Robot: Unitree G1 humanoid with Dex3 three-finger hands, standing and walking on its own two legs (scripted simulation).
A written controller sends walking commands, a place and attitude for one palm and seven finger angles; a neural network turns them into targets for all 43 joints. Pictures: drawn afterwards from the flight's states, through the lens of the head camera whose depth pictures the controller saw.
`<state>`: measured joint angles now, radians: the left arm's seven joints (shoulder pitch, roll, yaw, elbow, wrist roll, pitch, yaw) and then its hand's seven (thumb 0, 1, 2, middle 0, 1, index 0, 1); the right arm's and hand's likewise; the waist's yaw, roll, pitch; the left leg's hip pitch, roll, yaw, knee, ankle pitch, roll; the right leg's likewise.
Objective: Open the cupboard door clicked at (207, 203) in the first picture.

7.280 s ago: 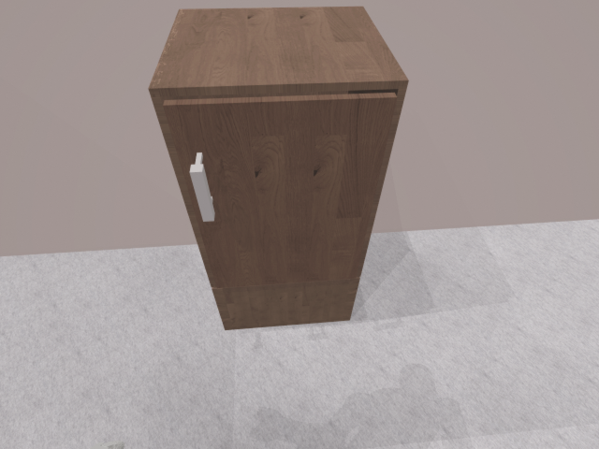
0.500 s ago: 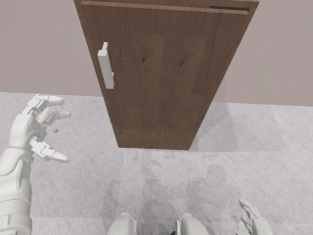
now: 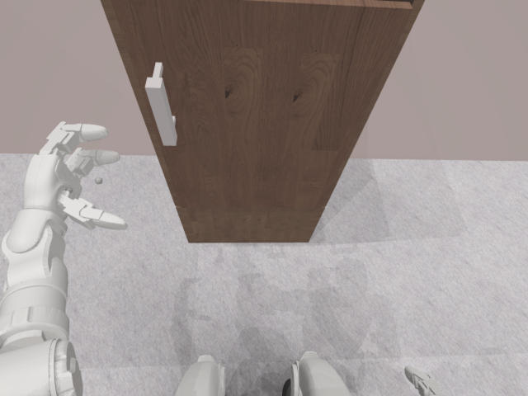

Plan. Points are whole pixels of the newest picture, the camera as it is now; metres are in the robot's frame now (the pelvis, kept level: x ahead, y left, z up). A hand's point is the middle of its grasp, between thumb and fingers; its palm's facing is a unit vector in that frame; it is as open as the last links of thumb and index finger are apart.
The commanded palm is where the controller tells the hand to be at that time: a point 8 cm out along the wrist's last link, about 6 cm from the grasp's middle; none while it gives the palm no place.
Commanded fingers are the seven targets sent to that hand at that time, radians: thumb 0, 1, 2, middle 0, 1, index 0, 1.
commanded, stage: move the hooked fingers beside the handle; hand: left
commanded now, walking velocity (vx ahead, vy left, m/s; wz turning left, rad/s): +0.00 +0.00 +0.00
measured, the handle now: (164, 106) +0.57 +0.18 +0.05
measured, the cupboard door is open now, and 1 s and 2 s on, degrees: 0 0 0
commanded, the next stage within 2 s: slide the fingers in behind the handle in 1.56 s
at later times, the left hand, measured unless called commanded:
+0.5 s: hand (127, 140) +0.49 +0.22 +0.05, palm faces +0.02 -1.00 -0.02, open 14.0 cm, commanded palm +0.47 +0.27 +0.05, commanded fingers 0.00 -0.50 0.30 -0.30 -1.20 -0.30 -1.20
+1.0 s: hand (125, 128) +0.52 +0.23 +0.04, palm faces +0.02 -1.00 -0.01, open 13.9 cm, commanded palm +0.51 +0.27 +0.05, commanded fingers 0.00 -0.50 0.30 -0.30 -1.20 -0.30 -1.20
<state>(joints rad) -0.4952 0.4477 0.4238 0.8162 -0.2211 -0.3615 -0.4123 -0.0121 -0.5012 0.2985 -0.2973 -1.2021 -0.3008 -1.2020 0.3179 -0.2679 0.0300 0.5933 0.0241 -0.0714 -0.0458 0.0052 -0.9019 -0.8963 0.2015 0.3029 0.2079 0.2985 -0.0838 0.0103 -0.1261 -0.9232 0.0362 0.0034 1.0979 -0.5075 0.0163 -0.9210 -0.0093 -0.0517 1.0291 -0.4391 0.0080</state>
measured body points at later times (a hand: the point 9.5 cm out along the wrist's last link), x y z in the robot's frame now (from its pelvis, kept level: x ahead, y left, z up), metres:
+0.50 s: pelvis -0.01 -0.01 -0.01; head +0.13 +0.01 +0.41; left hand +0.48 +0.27 +0.06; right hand +0.02 -0.28 -0.12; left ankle +0.01 +0.10 -0.66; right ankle +0.03 -0.13 -0.66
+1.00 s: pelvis +0.00 +0.00 -0.02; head +0.17 +0.02 +0.40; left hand +0.52 +0.29 +0.05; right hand -0.02 -0.27 -0.12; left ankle +0.01 +0.10 -0.66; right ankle +0.03 -0.13 -0.66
